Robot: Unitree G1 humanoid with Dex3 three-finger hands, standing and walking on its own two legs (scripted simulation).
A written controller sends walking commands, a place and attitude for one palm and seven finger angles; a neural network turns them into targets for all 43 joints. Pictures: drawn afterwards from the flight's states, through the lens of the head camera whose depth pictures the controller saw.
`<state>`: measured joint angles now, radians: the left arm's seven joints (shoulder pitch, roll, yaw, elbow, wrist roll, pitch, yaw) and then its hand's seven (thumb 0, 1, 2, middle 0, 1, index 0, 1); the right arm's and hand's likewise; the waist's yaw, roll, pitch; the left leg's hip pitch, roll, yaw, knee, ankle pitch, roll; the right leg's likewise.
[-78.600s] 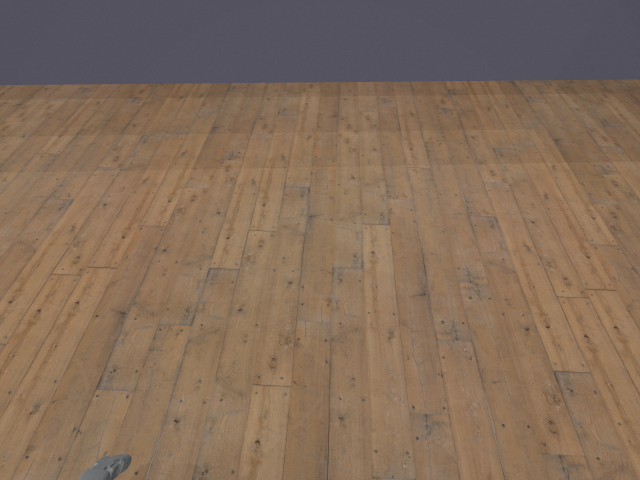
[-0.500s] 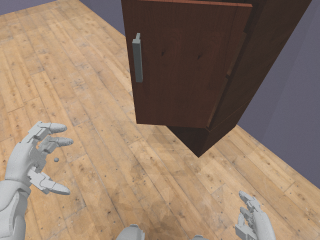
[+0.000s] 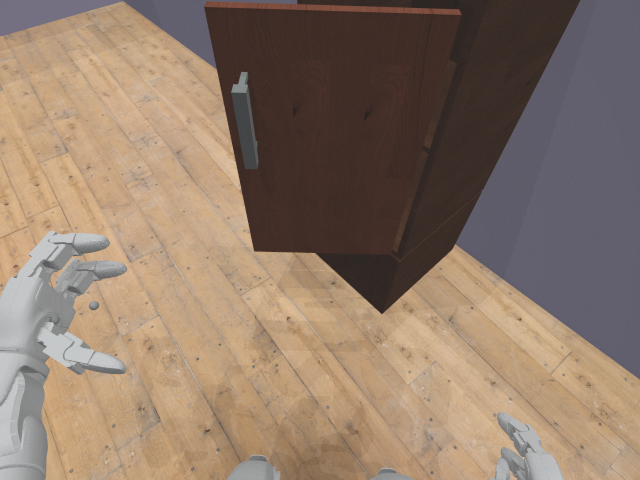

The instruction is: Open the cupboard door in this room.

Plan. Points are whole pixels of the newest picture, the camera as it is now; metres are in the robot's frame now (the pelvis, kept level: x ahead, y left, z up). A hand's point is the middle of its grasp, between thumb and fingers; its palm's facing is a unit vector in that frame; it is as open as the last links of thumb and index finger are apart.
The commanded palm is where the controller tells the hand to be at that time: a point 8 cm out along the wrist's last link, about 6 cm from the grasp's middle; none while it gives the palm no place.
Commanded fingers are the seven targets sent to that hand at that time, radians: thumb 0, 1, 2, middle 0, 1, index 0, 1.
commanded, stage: raise the hand with hooked fingers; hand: left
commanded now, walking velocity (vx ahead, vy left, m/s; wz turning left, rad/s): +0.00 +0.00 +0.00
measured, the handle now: (247, 122) +0.64 +0.16 +0.06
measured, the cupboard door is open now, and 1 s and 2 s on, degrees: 47 47 47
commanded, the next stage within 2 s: move the hooked fingers beside the handle in 0.14 s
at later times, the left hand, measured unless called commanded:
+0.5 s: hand (119, 275) +0.33 +0.26 +0.07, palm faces -0.01 -1.00 -0.01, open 14.1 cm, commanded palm +0.32 +0.31 +0.07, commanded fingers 0.00 -0.50 0.30 -0.30 -1.20 -0.30 -1.20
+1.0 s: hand (155, 217) +0.43 +0.25 +0.06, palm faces +0.02 -1.00 -0.01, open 14.0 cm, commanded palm +0.41 +0.30 +0.06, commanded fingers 0.00 -0.50 0.30 -0.30 -1.20 -0.30 -1.20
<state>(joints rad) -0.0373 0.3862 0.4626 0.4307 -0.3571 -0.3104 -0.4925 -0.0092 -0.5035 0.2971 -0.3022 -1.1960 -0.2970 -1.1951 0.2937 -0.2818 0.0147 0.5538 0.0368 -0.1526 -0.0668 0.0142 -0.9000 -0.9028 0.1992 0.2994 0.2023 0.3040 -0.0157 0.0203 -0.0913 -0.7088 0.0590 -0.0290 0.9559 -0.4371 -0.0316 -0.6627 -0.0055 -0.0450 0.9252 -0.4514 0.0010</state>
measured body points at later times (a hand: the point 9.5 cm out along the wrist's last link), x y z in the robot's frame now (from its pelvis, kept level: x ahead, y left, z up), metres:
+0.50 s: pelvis -0.01 +0.01 -0.01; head +0.06 +0.02 +0.44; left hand +0.33 +0.32 +0.07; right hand +0.14 -0.24 -0.09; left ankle +0.02 +0.14 -0.68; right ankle +0.00 -0.12 -0.68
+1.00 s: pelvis +0.00 +0.01 -0.01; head +0.10 +0.02 +0.43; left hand +0.42 +0.30 +0.07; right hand +0.07 -0.26 -0.12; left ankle +0.02 +0.14 -0.68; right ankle +0.00 -0.12 -0.68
